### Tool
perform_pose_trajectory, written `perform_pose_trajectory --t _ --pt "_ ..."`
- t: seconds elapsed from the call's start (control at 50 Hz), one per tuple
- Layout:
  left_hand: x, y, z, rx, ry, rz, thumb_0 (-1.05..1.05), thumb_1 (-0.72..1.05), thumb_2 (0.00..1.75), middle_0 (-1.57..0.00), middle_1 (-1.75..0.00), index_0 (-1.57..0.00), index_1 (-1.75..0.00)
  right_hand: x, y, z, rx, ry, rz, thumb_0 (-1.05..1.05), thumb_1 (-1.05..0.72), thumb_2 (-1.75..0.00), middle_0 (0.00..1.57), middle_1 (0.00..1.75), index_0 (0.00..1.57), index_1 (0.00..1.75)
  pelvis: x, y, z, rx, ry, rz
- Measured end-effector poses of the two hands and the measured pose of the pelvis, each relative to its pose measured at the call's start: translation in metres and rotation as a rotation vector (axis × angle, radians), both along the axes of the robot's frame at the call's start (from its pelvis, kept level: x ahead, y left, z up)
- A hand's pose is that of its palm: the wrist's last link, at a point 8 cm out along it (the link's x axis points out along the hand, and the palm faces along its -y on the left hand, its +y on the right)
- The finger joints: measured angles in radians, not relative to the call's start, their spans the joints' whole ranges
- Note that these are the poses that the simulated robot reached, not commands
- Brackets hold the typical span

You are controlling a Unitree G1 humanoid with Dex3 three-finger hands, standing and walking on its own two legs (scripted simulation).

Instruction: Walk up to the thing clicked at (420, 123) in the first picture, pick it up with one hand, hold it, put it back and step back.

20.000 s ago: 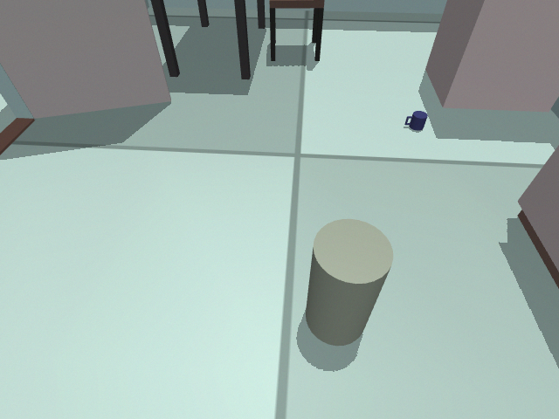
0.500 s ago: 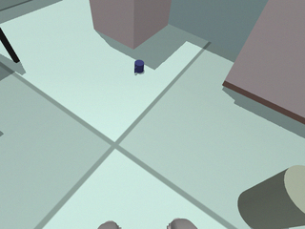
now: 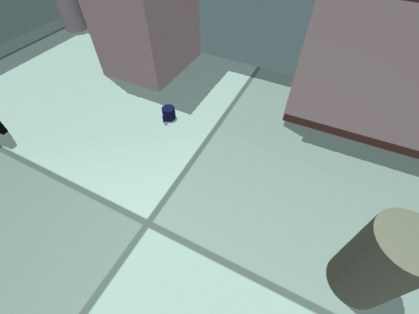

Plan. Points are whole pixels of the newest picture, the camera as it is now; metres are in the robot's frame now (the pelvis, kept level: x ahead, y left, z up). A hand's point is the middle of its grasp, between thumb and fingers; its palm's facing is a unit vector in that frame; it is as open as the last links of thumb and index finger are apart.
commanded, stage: walk up
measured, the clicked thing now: (167, 114) +1.47 +0.35 -0.71
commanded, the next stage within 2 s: stand in 0.54 s
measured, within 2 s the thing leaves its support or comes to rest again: neither
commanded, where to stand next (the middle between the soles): +0.09 +0.02 m, yaw +2 degrees
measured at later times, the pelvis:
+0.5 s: pelvis +0.01 -0.01 +0.02, yaw -1 degrees
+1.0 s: pelvis +0.02 +0.01 +0.03, yaw -1 degrees
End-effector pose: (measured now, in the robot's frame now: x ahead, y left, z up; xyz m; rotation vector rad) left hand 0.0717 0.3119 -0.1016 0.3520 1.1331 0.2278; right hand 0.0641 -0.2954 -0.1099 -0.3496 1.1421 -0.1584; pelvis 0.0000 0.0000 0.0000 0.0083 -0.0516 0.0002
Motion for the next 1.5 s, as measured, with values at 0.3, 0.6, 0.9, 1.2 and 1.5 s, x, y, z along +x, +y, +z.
perform_pose_trajectory --t 0.3,0.6,0.9,1.2,1.5 --pt "0.025 -0.025 0.015 -0.022 -0.006 -0.049 0.01 0.90 0.90 -0.21 -0.30 -0.21 -0.30 0.012 -0.020 0.009 0.012 -0.002 -0.056 0.01 -0.90 -0.90 0.20 0.30 0.21 0.30 0.005 -0.009 0.016 -0.002 -0.002 -0.017" --pt "0.039 -0.020 0.020 -0.039 0.032 -0.038 0.01 0.90 0.90 -0.21 -0.30 -0.20 -0.30 0.006 -0.006 0.015 0.023 0.063 -0.085 0.01 -0.90 -0.90 0.20 0.30 0.21 0.30 0.009 -0.002 0.028 -0.008 0.002 -0.023" --pt "0.028 -0.011 0.014 -0.056 0.087 -0.011 0.01 0.90 0.90 -0.21 -0.30 -0.20 -0.30 0.015 0.005 0.022 0.012 0.079 -0.089 0.01 -0.90 -0.90 0.20 0.30 0.21 0.30 0.014 0.008 0.033 -0.008 0.017 -0.014" --pt "0.020 -0.004 0.014 -0.048 0.107 0.011 0.01 0.90 0.90 -0.21 -0.30 -0.20 -0.30 0.033 0.011 0.023 0.019 0.066 -0.074 0.00 -0.90 -0.90 0.20 0.30 0.21 0.30 0.021 0.011 0.034 -0.008 0.023 -0.005" --pt "0.027 -0.006 0.015 -0.049 0.097 0.015 0.01 0.90 0.90 -0.21 -0.30 -0.20 -0.30 0.039 0.011 0.022 0.019 0.067 -0.073 0.00 -0.90 -0.90 0.20 0.30 0.21 0.30 0.027 0.011 0.034 -0.007 0.021 0.002"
